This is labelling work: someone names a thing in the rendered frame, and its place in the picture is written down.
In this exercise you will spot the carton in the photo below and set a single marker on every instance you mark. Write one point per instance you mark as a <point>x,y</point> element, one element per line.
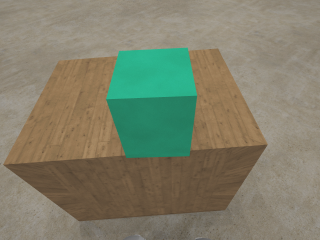
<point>152,99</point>

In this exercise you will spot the pedestal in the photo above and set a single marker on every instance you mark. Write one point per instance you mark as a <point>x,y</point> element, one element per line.
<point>70,151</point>

